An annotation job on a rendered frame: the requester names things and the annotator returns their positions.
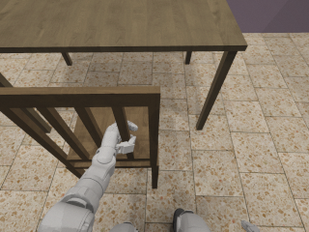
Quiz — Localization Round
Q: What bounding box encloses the robot left forearm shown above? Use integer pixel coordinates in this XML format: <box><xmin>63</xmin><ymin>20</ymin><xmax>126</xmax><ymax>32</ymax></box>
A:
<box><xmin>38</xmin><ymin>146</ymin><xmax>117</xmax><ymax>232</ymax></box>

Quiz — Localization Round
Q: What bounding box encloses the left robot hand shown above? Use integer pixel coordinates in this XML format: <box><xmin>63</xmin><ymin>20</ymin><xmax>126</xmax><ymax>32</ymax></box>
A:
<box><xmin>100</xmin><ymin>120</ymin><xmax>138</xmax><ymax>155</ymax></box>

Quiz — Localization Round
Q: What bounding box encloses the right robot shin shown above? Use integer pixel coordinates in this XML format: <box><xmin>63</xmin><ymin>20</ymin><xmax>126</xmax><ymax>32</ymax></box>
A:
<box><xmin>181</xmin><ymin>210</ymin><xmax>194</xmax><ymax>215</ymax></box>

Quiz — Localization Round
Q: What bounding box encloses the right robot foot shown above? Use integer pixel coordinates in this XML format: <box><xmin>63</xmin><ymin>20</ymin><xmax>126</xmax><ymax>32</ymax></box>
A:
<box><xmin>173</xmin><ymin>208</ymin><xmax>184</xmax><ymax>232</ymax></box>

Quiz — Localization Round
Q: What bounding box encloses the right robot hand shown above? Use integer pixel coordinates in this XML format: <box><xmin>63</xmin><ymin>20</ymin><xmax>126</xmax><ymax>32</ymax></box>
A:
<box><xmin>240</xmin><ymin>220</ymin><xmax>261</xmax><ymax>232</ymax></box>

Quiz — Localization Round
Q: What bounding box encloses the left robot upper arm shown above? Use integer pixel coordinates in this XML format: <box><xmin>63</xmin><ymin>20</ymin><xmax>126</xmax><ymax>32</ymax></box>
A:
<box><xmin>40</xmin><ymin>201</ymin><xmax>96</xmax><ymax>232</ymax></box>

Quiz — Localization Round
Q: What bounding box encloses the table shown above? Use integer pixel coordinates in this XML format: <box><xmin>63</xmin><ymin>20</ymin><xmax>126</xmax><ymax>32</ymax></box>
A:
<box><xmin>0</xmin><ymin>0</ymin><xmax>248</xmax><ymax>133</ymax></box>

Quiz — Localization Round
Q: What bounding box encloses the chair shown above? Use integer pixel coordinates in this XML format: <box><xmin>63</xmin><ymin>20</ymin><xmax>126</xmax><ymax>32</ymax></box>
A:
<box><xmin>0</xmin><ymin>86</ymin><xmax>161</xmax><ymax>189</ymax></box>

